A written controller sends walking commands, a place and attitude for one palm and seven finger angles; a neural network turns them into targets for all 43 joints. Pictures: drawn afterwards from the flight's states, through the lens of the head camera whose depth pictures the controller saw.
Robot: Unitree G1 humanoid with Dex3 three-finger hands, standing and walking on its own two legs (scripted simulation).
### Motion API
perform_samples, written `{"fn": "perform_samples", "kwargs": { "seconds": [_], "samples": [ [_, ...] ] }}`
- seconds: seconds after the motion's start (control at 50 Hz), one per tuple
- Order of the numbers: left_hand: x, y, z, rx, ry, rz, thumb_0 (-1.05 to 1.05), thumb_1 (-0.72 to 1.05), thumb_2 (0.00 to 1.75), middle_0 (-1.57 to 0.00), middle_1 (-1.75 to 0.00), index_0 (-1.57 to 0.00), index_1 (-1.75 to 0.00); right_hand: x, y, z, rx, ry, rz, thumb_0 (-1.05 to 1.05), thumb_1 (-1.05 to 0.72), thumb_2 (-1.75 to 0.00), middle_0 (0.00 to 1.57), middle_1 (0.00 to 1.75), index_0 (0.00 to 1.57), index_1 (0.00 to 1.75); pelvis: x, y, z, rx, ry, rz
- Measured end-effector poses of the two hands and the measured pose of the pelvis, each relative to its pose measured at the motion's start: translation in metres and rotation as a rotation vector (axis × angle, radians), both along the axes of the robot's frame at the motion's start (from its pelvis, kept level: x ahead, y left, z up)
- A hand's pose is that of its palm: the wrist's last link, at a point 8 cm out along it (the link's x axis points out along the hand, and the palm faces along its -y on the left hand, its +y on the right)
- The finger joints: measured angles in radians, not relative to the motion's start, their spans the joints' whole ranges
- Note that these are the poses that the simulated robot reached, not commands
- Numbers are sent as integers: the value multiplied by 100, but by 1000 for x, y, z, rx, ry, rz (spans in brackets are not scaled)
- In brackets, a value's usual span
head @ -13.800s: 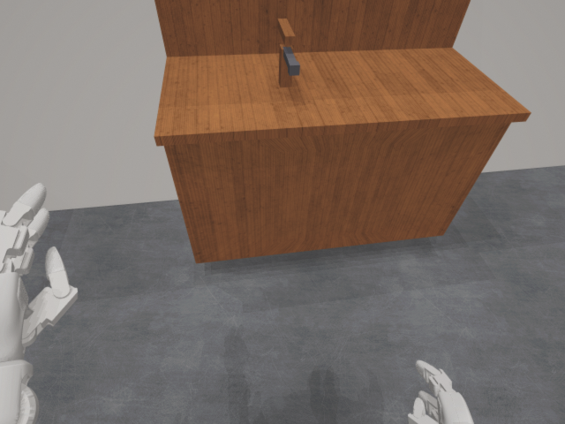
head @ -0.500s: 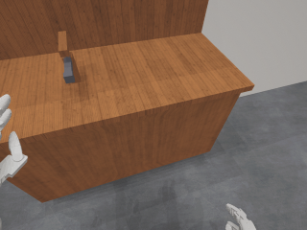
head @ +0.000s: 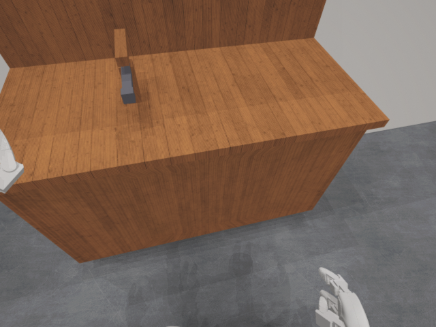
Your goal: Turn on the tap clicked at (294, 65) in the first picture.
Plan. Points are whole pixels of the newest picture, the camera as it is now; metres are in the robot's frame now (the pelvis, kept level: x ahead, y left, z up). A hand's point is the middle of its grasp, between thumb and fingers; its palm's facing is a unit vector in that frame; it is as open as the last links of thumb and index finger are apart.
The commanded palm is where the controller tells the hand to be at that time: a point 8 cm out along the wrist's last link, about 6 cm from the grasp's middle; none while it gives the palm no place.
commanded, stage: look again from close up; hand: left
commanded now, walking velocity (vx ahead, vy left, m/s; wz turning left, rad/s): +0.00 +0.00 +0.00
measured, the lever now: (128, 95) +0.56 +0.29 +0.06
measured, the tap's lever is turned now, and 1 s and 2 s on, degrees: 0 0 0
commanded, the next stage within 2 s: shuffle to correct the standing spot in 0.20 s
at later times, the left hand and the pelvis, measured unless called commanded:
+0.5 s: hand (41, 176) +0.26 +0.29 +0.16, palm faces +0.40 -0.86 -0.31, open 7.5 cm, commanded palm +0.20 +0.31 +0.18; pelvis +0.03 +0.04 +0.00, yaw -3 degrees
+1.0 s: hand (95, 129) +0.35 +0.25 +0.17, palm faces +0.35 -0.86 -0.37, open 7.5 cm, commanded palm +0.28 +0.29 +0.18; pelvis +0.11 +0.02 -0.01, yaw -3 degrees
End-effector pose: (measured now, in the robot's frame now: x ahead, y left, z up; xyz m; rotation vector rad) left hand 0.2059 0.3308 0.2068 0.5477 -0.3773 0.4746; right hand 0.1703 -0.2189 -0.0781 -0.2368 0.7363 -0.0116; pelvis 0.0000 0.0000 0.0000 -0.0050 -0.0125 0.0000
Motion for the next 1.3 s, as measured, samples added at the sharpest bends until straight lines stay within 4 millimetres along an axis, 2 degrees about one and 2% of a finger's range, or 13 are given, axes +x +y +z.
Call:
{"fn": "perform_samples", "kwargs": {
  "seconds": [0.14, 0.22, 0.34, 0.44, 0.54, 0.62, 0.74, 0.86, 0.94, 1.02, 1.14, 1.22, 1.3],
  "samples": [
    [2, -37, -36, -92, 143, -210, 2, 89, 90, -21, -30, -20, -30, -1, 9, 23, 1, -102, -77, 1, -90, -90, 20, 30, 21, 30, 6, 23, 2, 0, 4, -43],
    [0, -25, -45, -97, 168, -216, 2, 88, 90, -22, -30, -21, -30, -5, 19, 26, -30, -85, -80, 1, -90, -90, 20, 30, 20, 30, 10, 29, 2, -3, 2, -38],
    [-1, 4, -31, -111, 52, -126, 2, 88, 90, -22, -30, -21, -30, -1, 39, 22, -42, -53, -29, 1, -90, -90, 20, 30, 21, 30, 16, 38, 2, -11, -2, -26],
    [5, 4, -31, -134, 20, -129, 2, 89, 90, -21, -30, -21, -30, 11, 52, 18, -17, -61, -18, 1, -90, -90, 20, 30, 21, 30, 24, 43, 0, -6, 1, -32],
    [24, -5, -40, -150, 60, -133, 2, 89, 90, -21, -30, -21, -30, 23, 56, 13, 15, -69, -26, 1, -90, -90, 20, 30, 21, 30, 38, 39, -4, -8, -6, -40],
    [40, -14, -41, -150, 67, -145, 2, 89, 90, -21, -30, -21, -30, 33, 49, 8, 22, -54, -34, 1, -90, -90, 20, 30, 21, 30, 50, 32, -7, -24, -2, -37],
    [58, -27, -39, -114, 40, -176, 2, 89, 90, -21, -30, -21, -30, 46, 24, -1, -7, -45, -77, 1, -90, -90, 20, 30, 21, 30, 65, 24, -19, -31, 8, -39],
    [71, -25, -37, -95, -10, -184, 2, 88, 90, -22, -30, -21, -30, 57, 4, -6, -61, -24, -127, 1, -90, -90, 20, 30, 21, 30, 82, 26, -27, -9, 9, -55],
    [91, -31, -31, -79, 11, -181, 2, 88, 90, -21, -30, -21, -30, 59, 2, -6, -28, -17, -158, 1, -90, -90, 20, 30, 20, 30, 93, 22, -20, 2, -23, -68],
    [110, -47, -21, -43, 52, -201, 2, 89, 90, -21, -30, -21, -30, 62, 3, -8, 17, 14, -161, 1, -90, -90, 20, 30, 20, 30, 111, 12, -12, -22, -29, -47],
    [107, -57, -21, 61, 26, -186, 2, 88, 90, -22, -30, -21, -30, 92, -12, -35, 6, 53, -90, 1, -90, -90, 20, 30, 21, 30, 128, -6, -33, -20, -63, -9],
    [104, -53, -27, -36, 13, -124, 2, 88, 90, -22, -30, -21, -30, 112, -18, -21, -27, 60, -64, 1, -90, -90, 20, 30, 21, 30, 136, -12, -24, -7, -52, -29],
    [116, -54, -31, -145, -24, -111, 2, 88, 90, -22, -30, -21, -30, 133, -19, 3, -76, -17, -49, 1, -90, -90, 20, 30, 21, 30, 147, -11, -17, -10, -37, -21]
  ]
}}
